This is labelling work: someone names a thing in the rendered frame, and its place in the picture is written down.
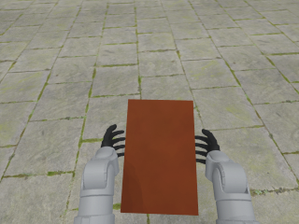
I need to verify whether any robot left hand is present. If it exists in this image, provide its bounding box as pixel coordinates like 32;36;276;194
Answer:
101;124;126;157

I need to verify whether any robot right forearm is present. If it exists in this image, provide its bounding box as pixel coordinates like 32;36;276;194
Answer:
205;150;261;224

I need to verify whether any carton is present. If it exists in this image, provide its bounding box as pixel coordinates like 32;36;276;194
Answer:
121;99;199;216

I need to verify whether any robot right hand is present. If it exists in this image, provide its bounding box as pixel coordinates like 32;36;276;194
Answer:
194;129;221;164

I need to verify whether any robot left forearm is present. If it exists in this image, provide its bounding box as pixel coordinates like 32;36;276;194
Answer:
73;147;120;224

